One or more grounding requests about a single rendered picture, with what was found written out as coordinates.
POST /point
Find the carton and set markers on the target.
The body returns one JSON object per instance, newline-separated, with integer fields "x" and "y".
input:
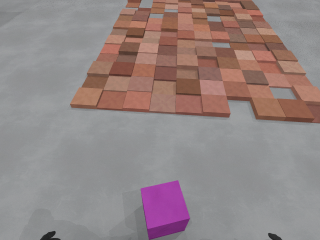
{"x": 165, "y": 209}

